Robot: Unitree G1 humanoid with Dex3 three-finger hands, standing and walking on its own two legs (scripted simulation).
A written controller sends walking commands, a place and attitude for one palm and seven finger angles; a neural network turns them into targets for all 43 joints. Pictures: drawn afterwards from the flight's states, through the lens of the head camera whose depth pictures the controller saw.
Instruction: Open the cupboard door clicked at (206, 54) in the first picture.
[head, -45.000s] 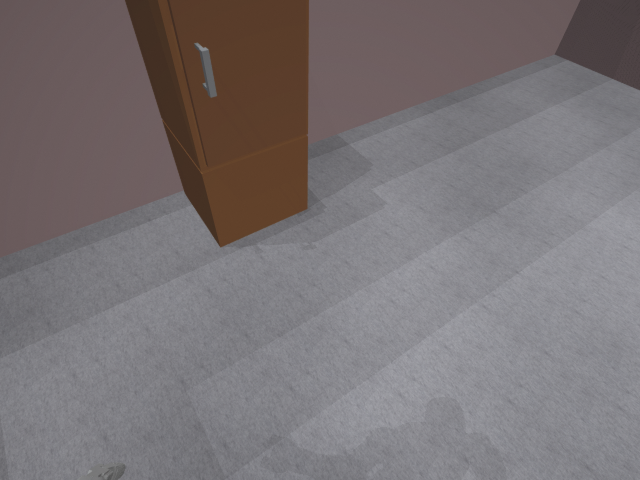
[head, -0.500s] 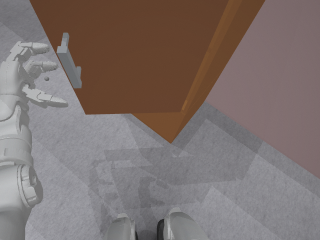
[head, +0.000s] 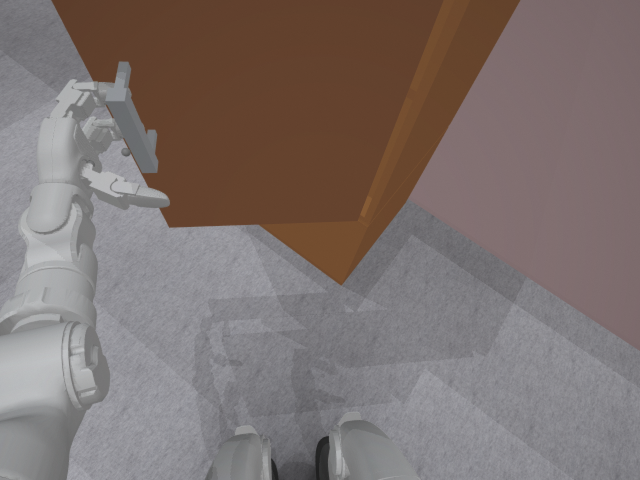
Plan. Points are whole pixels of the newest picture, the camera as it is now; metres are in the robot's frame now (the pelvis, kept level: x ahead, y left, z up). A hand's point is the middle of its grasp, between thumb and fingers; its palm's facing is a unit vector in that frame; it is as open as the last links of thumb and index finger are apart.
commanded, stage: slide the fingers in behind the handle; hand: left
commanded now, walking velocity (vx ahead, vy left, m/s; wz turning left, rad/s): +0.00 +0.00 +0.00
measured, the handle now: (137, 121) +0.54 +0.20 +0.06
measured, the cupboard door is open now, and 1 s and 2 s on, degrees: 42 43 41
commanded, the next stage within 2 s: close the thumb around the handle in 1.04 s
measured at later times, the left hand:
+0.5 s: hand (157, 153) +0.50 +0.17 +0.06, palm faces +0.04 -1.00 -0.02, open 14.0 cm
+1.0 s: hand (160, 153) +0.49 +0.16 +0.06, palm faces +0.06 -1.00 -0.03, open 14.1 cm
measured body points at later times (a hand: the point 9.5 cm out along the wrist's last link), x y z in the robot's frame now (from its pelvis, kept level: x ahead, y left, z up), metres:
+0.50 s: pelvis +0.00 -0.01 +0.00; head +0.13 +0.01 +0.43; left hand +0.49 +0.22 +0.06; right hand +0.03 -0.27 -0.11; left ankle -0.01 +0.07 -0.66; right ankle +0.02 -0.10 -0.66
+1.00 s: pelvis +0.00 -0.02 +0.00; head +0.13 +0.00 +0.43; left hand +0.49 +0.22 +0.06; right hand +0.03 -0.28 -0.12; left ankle -0.01 +0.07 -0.66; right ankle +0.02 -0.10 -0.66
